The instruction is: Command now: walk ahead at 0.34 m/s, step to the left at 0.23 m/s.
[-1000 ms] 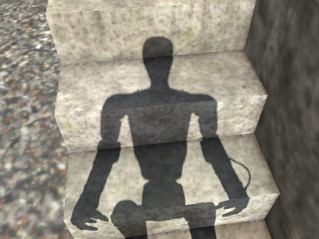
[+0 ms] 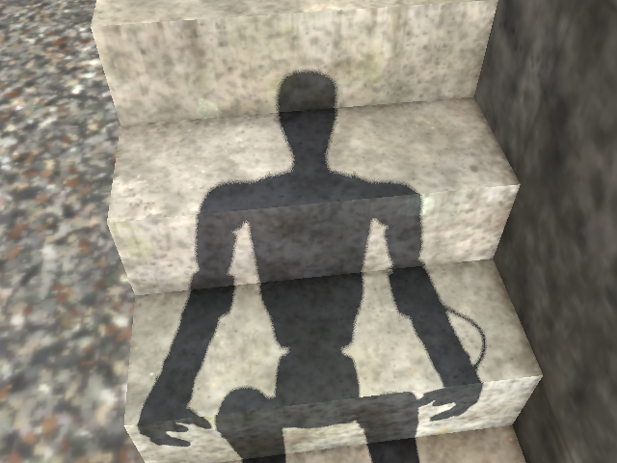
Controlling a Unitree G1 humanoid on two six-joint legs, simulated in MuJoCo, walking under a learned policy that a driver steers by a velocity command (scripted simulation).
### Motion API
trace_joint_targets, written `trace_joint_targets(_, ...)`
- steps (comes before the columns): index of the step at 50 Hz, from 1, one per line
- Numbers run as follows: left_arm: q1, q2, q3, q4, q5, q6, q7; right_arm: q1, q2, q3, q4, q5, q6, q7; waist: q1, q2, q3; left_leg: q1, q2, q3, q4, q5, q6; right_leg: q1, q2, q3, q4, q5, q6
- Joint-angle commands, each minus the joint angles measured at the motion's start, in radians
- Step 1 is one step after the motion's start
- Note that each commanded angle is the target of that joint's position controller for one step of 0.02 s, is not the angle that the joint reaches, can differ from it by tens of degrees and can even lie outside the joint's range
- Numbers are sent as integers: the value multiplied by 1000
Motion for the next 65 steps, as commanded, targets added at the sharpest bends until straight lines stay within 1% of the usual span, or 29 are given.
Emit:
trace_joint_targets(1, 9, 103, 20, -42, 0, -9, 3, 3, -103, -20, -43, 1, -10, -2, 0, -2, -25, 21, 178, -123, -24, 273, 8, -18, -45, 31, -28, 109, -48)
trace_joint_targets(22, 9, 104, 20, -41, 0, -9, 3, 3, -103, -20, -42, 1, -11, -2, 0, -2, -25, 21, 178, -124, -24, 273, 9, -17, -46, 30, -30, 109, -47)
trace_joint_targets(23, -24, 60, 6, -21, -56, -3, -9, 23, -102, -13, -66, -45, -40, -16, -80, -53, -42, 190, 282, -309, -83, 214, -18, -212, 77, -43, 92, -103, -41)
trace_joint_targets(24, -33, 26, -6, -35, -52, 8, -13, 82, -146, -20, -39, -50, -50, -32, -88, 46, -33, 237, 362, -393, -96, 134, 14, -310, 50, 23, 166, -193, -54)
trace_joint_targets(25, -24, 32, -9, -37, -40, 16, -18, 68, -130, -14, -35, -54, -52, -47, -72, 81, -20, 203, 385, -401, -95, 89, 54, -322, 22, 87, 231, -248, -72)
trace_joint_targets(26, -6, 27, -14, -32, -30, 17, -21, 30, -103, -2, -38, -53, -53, -56, -38, 97, -7, 137, 390, -366, -87, 121, 82, -292, 11, 115, 250, -243, -82)
trace_joint_targets(27, 22, 28, -18, -23, -20, 11, -22, -14, -77, 8, -42, -46, -52, -62, -3, 116, -10, 82, 375, -318, -68, 193, 90, -234, 15, 121, 236, -225, -84)
trace_joint_targets(28, 48, 35, -20, -5, -12, 7, -21, -49, -63, 16, -52, -36, -53, -63, 21, 110, -23, 32, 348, -263, -41, 264, 79, -161, 31, 108, 199, -184, -79)
trace_joint_targets(29, 104, 21, -27, 24, -3, 4, -15, -74, -66, 18, -56, -22, -55, -62, 51, 115, -32, -48, 309, -192, -11, 299, 55, -44, 49, 76, 134, -83, -76)
trace_joint_targets(30, 116, 21, -33, 37, 2, -3, -13, -81, -75, 14, -55, -5, -57, -57, 58, 90, -27, -86, 271, -163, 9, 276, 22, 21, 60, 58, 42, 78, -65)
trace_joint_targets(31, 124, 28, -36, 47, 10, -7, -13, -49, -81, 10, -45, 10, -60, -49, 35, 91, -10, -113, 246, -150, 8, 218, 5, 55, 59, 63, 13, 173, -58)
trace_joint_targets(32, 112, 42, -39, 40, 11, -13, -17, -37, -91, 5, -39, 11, -57, -42, 23, 99, 8, -119, 229, -152, 1, 113, -5, 52, 32, 84, -21, 185, -52)
trace_joint_targets(33, 95, 62, -41, 35, 6, -19, -21, -15, -91, -2, -32, 5, -49, -35, -5, 74, 50, -116, 211, -151, -15, 41, -8, 20, 3, 107, -38, 188, -49)
trace_joint_targets(34, 38, 92, -35, 30, -3, -27, -21, 30, -62, 2, -15, -1, -39, -35, -45, -39, 90, -50, 208, -141, -48, 47, -19, -83, 6, 120, -43, 144, -60)
trace_joint_targets(35, 31, 67, -39, 21, -8, -34, -17, 14, -77, -3, -6, -7, -31, -45, -28, -13, 96, -17, 216, -137, -20, 104, -28, -93, 6, 124, -60, 145, -69)
trace_joint_targets(36, 55, 55, -43, 28, -10, -42, -13, 11, -87, -10, -4, -8, -25, -52, -24, -4, 69, 7, 220, -133, 2, 159, -31, -73, 5, 126, -61, 193, -74)
trace_joint_targets(37, 74, 51, -44, 33, -13, -47, -8, 17, -89, -14, -1, -5, -23, -54, -27, -5, 35, 29, 228, -131, 13, 200, -34, -47, 4, 128, -60, 251, -79)
trace_joint_targets(39, 91, 49, -45, 37, -20, -53, -2, 17, -74, -18, 7, 1, -16, -58, -31, -4, -8, 41, 231, -124, 20, 205, -43, -4, 3, 131, -54, 313, -87)
trace_joint_targets(40, 93, 44, -46, 39, -22, -57, -3, 6, -79, -21, 4, -4, -8, -56, -37, -9, -11, 40, 233, -117, 30, 211, -48, -1, 5, 135, -52, 333, -89)
trace_joint_targets(43, 97, 38, -46, 36, -22, -57, -1, 17, -71, -24, 21, -5, 6, -59, -41, -17, -17, 24, 231, -108, 30, 163, -62, 14, 7, 136, -51, 351, -93)
trace_joint_targets(44, 110, 18, -49, 42, -23, -60, 2, 4, -72, -24, 25, -3, 8, -60, -37, -5, -12, 14, 235, -113, 28, 156, -57, 10, 1, 140, -56, 342, -92)
trace_joint_targets(49, 130, 26, -44, 42, -20, -59, 9, 22, -73, -28, 53, -1, 20, -66, -37, -15, -6, -17, 234, -104, 31, 109, -69, 24, 4, 150, -60, 335, -98)
trace_joint_targets(50, 123, 19, -49, 35, -24, -62, 10, -1, -51, -23, 43, -17, 29, -65, -37, -16, -14, -32, 224, -97, 23, 89, -67, 32, 4, 162, -78, 299, -100)
trace_joint_targets(52, 100, 20, -50, 25, -18, -61, 17, -3, -53, -21, 49, -21, 35, -69, -40, -19, -4, -36, 213, -86, 3, 41, -67, 12, 3, 185, -131, 115, -106)
trace_joint_targets(54, 79, 27, -50, 8, -11, -58, 21, -4, -49, -18, 52, -24, 35, -74, -41, -39, 24, -42, 208, -76, -9, 30, -63, -22, 3, 206, -188, -54, -111)
trace_joint_targets(55, 76, 26, -53, 0, -9, -59, 19, -2, -43, -15, 51, -25, 32, -71, -39, -57, 37, -46, 207, -70, -14, 38, -60, -28, 4, 209, -206, -80, -109)
trace_joint_targets(56, 83, 28, -52, 4, -11, -57, 20, 5, -48, -15, 53, -27, 21, -76, -35, -44, 35, -61, 205, -62, -11, 38, -67, -12, 9, 208, -208, -85, -110)
trace_joint_targets(58, 75, 27, -52, -14, -8, -66, 17, 5, -45, -14, 51, -24, 15, -70, -35, -38, 25, -64, 209, -61, -25, 53, -58, 9, 9, 207, -208, -61, -118)
trace_joint_targets(65, 61, 25, -47, -51, -8, -84, 10, -11, -37, -16, 28, -16, -8, -72, -23, -4, -10, -71, 227, -63, -43, 117, -60, 74, 27, 177, -155, 128, -126)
